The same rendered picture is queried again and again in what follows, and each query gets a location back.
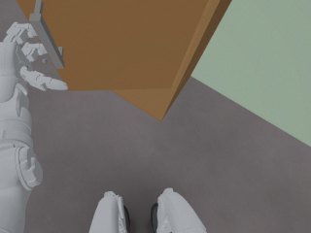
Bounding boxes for robot shin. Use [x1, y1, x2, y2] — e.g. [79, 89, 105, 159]
[98, 191, 127, 233]
[156, 187, 174, 233]

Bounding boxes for cupboard door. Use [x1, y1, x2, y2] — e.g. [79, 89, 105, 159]
[17, 0, 208, 91]

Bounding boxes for robot left upper arm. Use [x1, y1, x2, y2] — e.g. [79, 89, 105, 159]
[0, 147, 43, 233]

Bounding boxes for robot left shin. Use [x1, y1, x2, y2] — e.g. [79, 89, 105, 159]
[98, 191, 127, 233]

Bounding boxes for robot right shin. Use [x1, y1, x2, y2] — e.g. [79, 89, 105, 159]
[156, 187, 174, 233]

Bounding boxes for left robot hand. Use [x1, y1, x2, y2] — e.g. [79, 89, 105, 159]
[0, 22, 68, 91]

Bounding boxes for left robot forearm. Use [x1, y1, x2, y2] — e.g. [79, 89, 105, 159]
[0, 76, 33, 151]

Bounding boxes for handle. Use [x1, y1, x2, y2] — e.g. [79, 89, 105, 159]
[29, 0, 65, 69]

